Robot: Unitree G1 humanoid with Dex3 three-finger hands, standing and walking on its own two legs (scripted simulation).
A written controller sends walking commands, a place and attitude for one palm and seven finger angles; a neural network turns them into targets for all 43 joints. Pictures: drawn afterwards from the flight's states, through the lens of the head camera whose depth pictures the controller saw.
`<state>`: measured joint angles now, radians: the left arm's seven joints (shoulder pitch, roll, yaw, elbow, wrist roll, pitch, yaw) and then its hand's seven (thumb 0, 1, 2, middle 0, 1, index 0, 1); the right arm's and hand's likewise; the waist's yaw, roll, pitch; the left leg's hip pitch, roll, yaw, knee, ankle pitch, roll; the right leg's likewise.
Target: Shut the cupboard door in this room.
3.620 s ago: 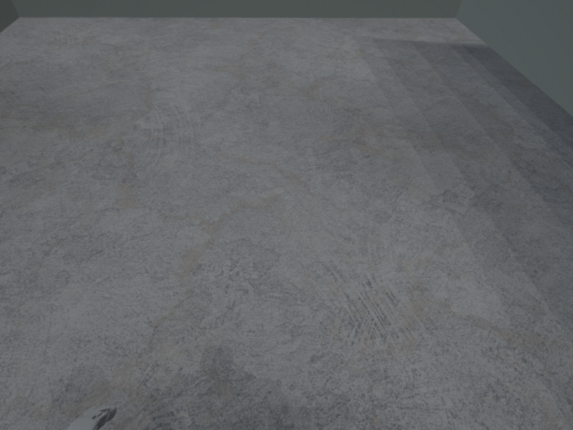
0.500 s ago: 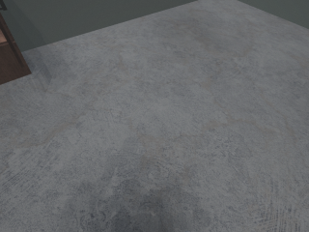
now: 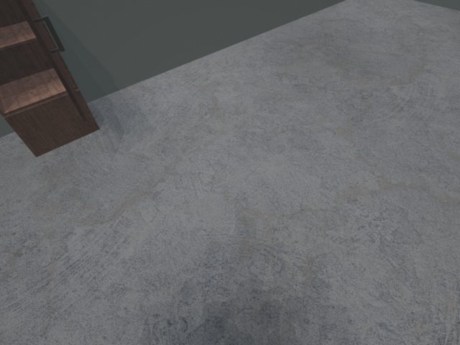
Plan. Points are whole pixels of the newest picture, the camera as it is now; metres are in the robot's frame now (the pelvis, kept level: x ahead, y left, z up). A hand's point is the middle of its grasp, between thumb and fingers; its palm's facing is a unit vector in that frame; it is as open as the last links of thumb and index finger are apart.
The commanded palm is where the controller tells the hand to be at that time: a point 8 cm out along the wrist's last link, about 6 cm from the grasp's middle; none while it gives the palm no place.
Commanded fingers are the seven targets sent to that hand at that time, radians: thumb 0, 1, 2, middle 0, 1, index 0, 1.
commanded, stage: turn or walk to find it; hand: left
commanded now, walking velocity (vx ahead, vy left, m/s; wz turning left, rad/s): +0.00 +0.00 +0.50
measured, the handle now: (49, 35) +1.30 +0.84 +0.01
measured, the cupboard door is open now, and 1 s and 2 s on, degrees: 83 83 83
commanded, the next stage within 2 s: stand and wait in 0.50 s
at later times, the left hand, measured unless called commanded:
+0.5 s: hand out of the picture -0.06 +0.26 -0.19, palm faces +0.29 -0.93 -0.23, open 7.4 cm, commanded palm none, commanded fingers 0.00 0.90 0.90 -0.20 -0.30 -0.20 -0.30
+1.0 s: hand out of the picture -0.04 +0.21 -0.16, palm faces +0.33 -0.91 -0.24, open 7.4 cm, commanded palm none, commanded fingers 0.00 0.90 0.90 -0.20 -0.30 -0.20 -0.30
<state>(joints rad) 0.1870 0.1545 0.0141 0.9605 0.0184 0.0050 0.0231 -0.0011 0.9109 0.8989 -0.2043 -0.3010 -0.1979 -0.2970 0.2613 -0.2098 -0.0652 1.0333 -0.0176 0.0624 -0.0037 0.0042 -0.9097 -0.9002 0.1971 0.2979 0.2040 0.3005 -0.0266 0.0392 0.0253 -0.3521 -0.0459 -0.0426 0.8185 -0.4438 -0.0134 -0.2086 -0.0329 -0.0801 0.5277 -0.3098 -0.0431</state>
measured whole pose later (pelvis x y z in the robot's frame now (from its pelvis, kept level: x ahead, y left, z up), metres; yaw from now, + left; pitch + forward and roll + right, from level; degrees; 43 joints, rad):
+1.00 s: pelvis -0.05 +0.02 +0.00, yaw +19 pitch -2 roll +1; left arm 0.21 0.14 0.02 1.01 0.02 0.01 0.03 0.00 0.91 0.90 -0.20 -0.30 -0.20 -0.30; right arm 0.28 -0.19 -0.05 1.06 -0.01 0.05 -0.01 0.00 -0.91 -0.90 0.20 0.30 0.21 0.30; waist -0.02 0.04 0.03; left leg -0.29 -0.05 0.00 0.63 -0.35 0.01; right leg -0.21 -0.04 -0.09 0.54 -0.30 -0.01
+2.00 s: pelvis -0.16 +0.03 -0.01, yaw +36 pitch -1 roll +0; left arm 0.23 0.18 0.05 1.03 0.03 0.01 0.02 0.00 0.91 0.90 -0.21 -0.30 -0.20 -0.30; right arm 0.24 -0.21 -0.07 1.05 -0.01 0.05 0.00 0.00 -0.92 -0.90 0.20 0.30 0.20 0.30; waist 0.00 -0.02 0.07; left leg -0.27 0.03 0.05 0.67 -0.38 -0.03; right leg -0.26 -0.13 -0.19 0.58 -0.27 0.03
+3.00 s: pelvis -0.21 -0.04 -0.01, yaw +60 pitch +0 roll +1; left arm 0.28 0.22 0.05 0.99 0.02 0.03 0.01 0.00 0.91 0.90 -0.21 -0.30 -0.20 -0.30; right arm 0.16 -0.24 -0.06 0.97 -0.01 0.04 0.01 0.00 -0.91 -0.90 0.19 0.30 0.20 0.30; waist 0.03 -0.02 0.07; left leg -0.22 0.02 0.05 0.55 -0.31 -0.03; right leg -0.30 -0.16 -0.26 0.65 -0.33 0.01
